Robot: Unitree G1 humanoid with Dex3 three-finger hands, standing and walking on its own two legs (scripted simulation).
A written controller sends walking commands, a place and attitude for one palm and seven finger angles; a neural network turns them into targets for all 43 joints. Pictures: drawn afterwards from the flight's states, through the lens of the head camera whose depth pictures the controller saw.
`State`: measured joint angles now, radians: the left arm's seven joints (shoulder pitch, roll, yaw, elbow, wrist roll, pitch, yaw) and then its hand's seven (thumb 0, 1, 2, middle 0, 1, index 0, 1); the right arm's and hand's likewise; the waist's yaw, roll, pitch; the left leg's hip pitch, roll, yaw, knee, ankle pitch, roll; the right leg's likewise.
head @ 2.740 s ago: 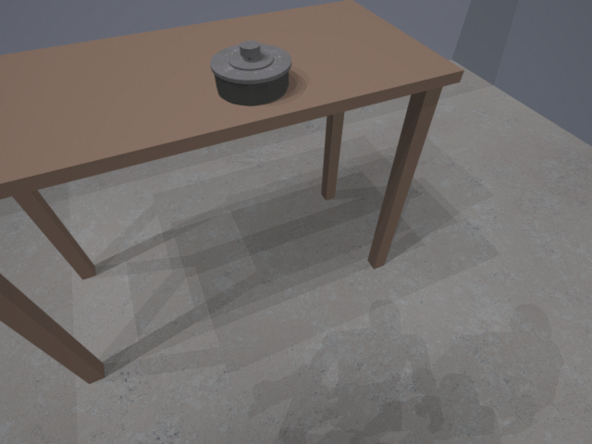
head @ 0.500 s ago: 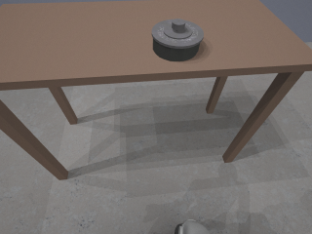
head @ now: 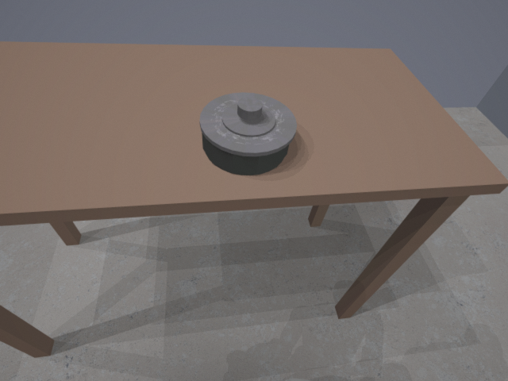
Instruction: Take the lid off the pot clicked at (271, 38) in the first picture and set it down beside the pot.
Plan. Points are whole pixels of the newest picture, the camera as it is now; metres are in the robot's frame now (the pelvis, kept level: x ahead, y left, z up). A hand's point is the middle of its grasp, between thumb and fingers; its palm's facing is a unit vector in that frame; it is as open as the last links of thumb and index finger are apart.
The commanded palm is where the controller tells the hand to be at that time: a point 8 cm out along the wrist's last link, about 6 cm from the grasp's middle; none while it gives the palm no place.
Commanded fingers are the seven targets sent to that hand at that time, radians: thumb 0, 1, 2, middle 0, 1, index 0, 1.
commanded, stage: come to a stop and stand still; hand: left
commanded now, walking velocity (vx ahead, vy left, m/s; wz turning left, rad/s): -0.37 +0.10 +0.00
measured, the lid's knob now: (249, 108) +0.51 +0.04 +0.16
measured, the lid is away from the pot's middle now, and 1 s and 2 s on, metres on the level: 0.00 0.00 0.00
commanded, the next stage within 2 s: none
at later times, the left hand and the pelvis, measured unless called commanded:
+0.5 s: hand out of the picture +0.09 +0.16 -0.17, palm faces +0.07 -0.96 -0.29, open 7.4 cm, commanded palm none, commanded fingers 0.00 0.90 0.90 -0.20 -0.30 -0.20 -0.30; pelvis +0.04 -0.04 +0.00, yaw +1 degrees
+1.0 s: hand out of the picture +0.04 +0.21 -0.16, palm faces +0.04 -0.98 -0.22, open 7.4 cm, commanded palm none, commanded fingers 0.00 0.90 0.90 -0.20 -0.30 -0.20 -0.30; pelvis +0.02 +0.03 +0.00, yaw +1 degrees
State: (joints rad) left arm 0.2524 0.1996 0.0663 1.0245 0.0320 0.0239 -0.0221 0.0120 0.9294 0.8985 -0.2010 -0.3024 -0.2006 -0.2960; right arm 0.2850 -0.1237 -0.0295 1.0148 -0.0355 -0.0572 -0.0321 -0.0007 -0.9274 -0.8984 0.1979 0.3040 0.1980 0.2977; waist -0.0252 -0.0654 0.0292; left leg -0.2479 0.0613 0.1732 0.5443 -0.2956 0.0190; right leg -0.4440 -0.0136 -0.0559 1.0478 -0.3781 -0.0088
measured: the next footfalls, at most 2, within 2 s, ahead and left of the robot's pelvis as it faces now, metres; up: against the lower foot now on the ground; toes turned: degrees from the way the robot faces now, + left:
right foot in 0.16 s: +0.14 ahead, -0.19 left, +0.00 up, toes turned -5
left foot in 0.58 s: +0.08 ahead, +0.10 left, +0.00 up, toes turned +3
